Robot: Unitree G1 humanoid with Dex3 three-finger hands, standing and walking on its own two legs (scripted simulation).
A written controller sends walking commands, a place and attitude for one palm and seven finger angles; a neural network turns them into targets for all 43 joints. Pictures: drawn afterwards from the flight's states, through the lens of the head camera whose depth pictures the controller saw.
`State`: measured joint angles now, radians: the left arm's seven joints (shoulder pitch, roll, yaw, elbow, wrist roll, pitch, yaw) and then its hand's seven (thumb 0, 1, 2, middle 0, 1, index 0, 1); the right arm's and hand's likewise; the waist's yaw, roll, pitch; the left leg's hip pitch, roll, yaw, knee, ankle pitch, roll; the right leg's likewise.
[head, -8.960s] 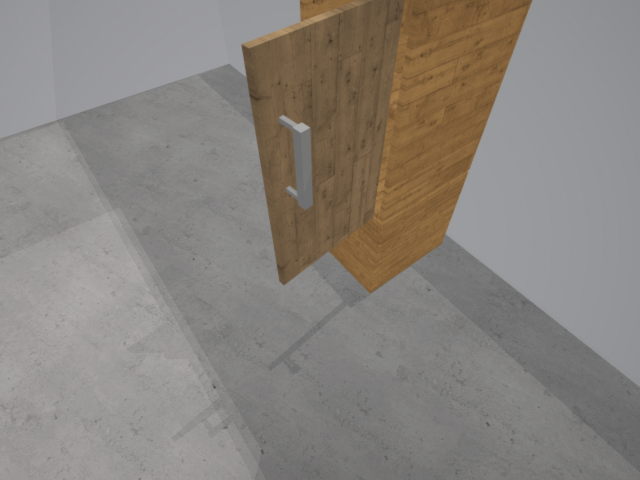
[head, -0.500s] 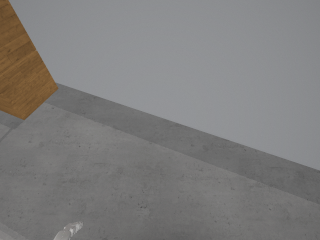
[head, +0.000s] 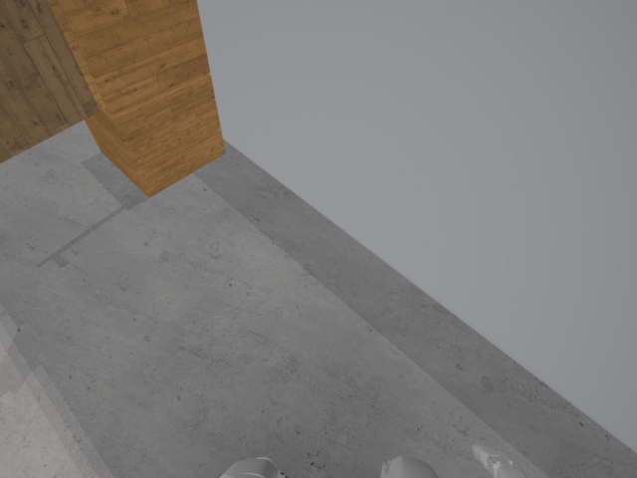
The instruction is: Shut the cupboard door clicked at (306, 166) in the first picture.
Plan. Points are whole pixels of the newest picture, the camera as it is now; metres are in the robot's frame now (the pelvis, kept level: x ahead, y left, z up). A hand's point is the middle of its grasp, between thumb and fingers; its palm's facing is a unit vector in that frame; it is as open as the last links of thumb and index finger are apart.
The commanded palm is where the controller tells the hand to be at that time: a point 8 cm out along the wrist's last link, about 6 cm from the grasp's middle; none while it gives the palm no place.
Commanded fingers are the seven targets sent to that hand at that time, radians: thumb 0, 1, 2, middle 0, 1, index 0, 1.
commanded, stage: walk to a spot facing it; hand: left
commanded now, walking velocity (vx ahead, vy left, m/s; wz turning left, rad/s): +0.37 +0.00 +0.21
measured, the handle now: out of the picture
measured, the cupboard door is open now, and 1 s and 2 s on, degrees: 97 97 97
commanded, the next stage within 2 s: turn to face it in 1.16 s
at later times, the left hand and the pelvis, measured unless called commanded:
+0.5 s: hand (236, 383) +0.25 +0.15 -0.14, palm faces +0.21 -0.96 -0.20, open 7.1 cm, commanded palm none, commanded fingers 0.00 0.90 0.90 -0.20 -0.30 -0.20 -0.30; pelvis +0.22 -0.05 +0.02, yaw +10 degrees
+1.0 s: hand (198, 290) +0.41 +0.25 -0.16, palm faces +0.29 -0.95 -0.13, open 7.3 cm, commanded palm none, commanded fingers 0.00 0.90 0.90 -0.20 -0.30 -0.20 -0.30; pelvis +0.41 +0.07 +0.02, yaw +13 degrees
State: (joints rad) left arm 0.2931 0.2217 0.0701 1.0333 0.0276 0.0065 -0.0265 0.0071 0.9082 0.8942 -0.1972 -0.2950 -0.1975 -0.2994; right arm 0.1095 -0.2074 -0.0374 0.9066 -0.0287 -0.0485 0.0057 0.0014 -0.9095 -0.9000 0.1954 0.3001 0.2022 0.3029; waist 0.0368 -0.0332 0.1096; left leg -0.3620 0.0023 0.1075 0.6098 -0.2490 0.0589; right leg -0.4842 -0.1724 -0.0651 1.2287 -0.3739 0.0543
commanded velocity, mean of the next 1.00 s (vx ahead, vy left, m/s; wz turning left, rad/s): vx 0.37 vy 0.00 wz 0.16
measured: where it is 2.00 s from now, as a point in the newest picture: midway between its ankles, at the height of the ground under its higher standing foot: (302, 304)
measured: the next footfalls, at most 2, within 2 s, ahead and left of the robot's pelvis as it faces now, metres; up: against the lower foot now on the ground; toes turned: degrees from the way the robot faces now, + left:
right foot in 0.28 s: +0.25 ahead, -0.15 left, +0.00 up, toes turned -4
left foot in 0.72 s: +0.43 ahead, +0.13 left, +0.00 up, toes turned +21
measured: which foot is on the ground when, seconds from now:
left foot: down 0.00-0.28, up 0.30-0.70, down 0.72-1.00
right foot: up 0.00-0.26, down 0.28-0.72, up 0.74-1.00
